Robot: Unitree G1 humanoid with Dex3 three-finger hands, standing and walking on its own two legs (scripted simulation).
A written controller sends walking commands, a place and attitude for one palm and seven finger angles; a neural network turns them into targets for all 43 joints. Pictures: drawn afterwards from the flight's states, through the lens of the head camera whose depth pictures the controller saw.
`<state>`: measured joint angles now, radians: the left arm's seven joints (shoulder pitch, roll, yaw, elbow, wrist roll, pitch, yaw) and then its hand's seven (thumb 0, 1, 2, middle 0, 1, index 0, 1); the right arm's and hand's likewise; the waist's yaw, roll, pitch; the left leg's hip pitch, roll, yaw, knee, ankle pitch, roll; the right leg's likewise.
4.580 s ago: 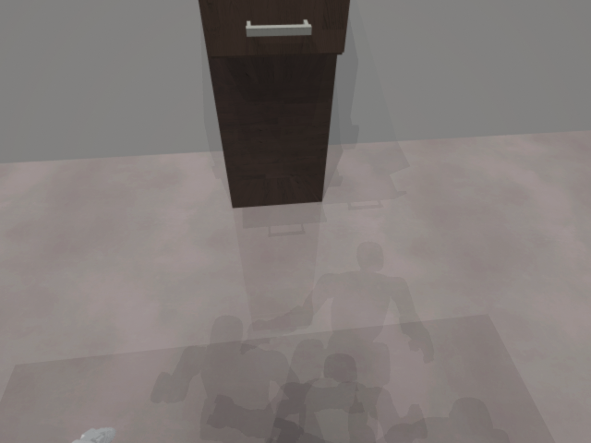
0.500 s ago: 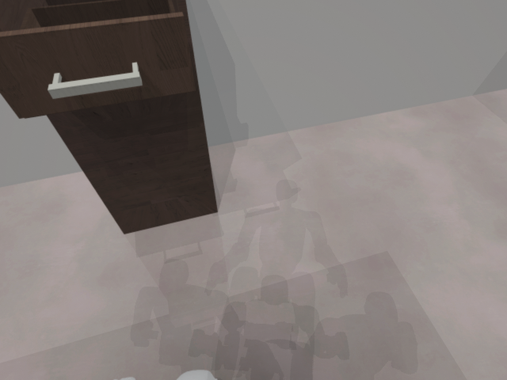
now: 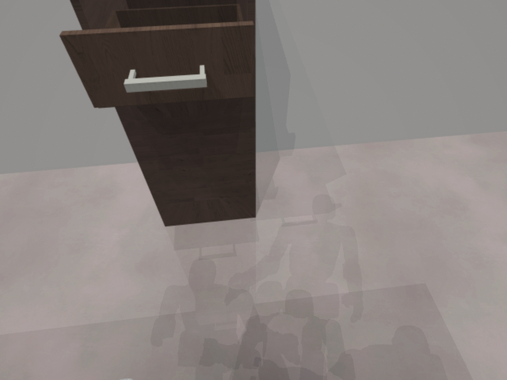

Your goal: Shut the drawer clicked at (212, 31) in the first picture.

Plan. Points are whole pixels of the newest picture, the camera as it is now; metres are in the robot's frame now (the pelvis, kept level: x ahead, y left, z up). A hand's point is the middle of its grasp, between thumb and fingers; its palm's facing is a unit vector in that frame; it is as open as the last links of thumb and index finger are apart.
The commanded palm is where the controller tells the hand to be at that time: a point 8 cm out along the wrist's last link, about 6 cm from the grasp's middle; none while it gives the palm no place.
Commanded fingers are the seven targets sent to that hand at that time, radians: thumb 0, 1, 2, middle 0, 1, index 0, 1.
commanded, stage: turn to face it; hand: left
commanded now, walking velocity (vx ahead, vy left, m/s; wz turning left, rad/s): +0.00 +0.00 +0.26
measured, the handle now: (167, 77) +0.68 +0.22 +0.12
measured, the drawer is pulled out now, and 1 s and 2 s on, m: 0.18 0.18 0.18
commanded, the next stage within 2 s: take the last steps up to it in 0.02 s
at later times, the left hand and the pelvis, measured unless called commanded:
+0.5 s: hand out of the picture -0.06 +0.20 -0.18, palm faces +0.17 -0.97 -0.18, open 7.4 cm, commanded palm none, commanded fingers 0.00 0.90 0.90 -0.20 -0.30 -0.20 -0.30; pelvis +0.02 +0.02 +0.00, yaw +5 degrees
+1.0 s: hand (187, 326) +0.24 +0.15 -0.16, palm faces +0.10 -0.97 -0.21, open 7.3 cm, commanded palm none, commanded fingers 0.00 0.90 0.90 -0.20 -0.30 -0.20 -0.30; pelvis +0.17 -0.04 -0.01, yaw +5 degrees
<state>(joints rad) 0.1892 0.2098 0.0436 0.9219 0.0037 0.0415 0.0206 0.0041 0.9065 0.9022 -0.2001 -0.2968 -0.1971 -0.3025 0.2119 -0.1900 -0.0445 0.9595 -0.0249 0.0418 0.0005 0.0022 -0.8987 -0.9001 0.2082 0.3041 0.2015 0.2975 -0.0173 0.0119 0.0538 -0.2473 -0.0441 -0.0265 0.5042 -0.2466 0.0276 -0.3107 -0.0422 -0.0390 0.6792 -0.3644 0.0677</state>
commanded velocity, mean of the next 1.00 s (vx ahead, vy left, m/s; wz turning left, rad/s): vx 0.26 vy -0.06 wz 0.02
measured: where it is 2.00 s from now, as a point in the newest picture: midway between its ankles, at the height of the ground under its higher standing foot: (277, 378)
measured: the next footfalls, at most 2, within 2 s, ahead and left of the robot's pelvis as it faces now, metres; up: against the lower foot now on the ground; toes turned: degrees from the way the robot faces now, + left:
right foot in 0.02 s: +0.04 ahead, -0.12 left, +0.00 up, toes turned -3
left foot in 0.44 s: +0.02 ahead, +0.14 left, +0.00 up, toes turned +12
